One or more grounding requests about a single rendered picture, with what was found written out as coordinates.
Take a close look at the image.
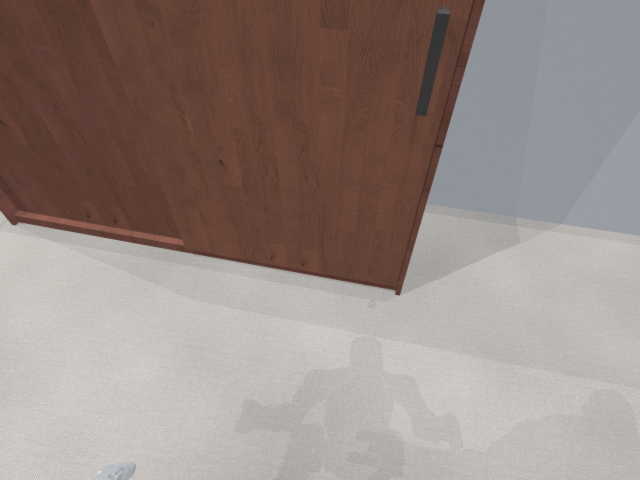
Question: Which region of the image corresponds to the handle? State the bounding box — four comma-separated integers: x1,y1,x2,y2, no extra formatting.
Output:
416,6,450,116

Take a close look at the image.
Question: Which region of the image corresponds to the wardrobe door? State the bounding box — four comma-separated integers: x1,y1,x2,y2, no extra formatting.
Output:
0,0,182,239
90,0,473,287

